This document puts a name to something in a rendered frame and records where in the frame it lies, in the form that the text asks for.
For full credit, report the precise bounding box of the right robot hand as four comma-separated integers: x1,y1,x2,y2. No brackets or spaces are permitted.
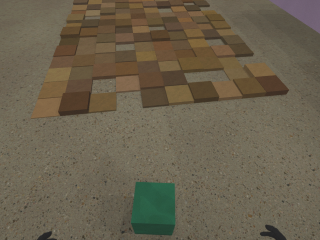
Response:
260,224,286,240

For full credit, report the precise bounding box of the carton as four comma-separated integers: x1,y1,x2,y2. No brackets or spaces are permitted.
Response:
131,182,176,236

